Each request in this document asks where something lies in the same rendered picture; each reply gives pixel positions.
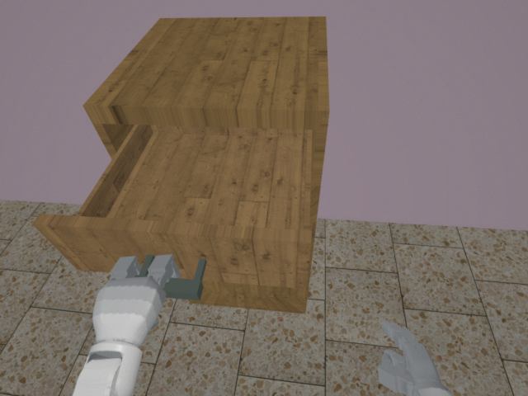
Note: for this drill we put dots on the robot right hand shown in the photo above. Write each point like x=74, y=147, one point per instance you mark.
x=401, y=373

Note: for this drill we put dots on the drawer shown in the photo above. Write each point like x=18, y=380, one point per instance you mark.
x=237, y=197

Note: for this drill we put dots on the robot left forearm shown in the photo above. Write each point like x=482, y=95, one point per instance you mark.
x=111, y=369

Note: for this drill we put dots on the cabinet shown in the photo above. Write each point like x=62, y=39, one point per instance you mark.
x=239, y=72

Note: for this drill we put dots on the handle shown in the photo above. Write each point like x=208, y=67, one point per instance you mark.
x=178, y=288

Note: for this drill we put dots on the robot left hand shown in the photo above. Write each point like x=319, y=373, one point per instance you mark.
x=127, y=307

